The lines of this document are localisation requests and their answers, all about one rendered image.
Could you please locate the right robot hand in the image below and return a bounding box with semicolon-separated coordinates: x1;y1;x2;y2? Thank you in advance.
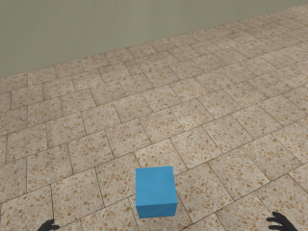
267;212;298;231

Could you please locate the left robot hand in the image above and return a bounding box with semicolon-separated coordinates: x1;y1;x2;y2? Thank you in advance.
38;219;60;231

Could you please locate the carton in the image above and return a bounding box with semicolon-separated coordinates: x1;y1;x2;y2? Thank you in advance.
136;166;178;218

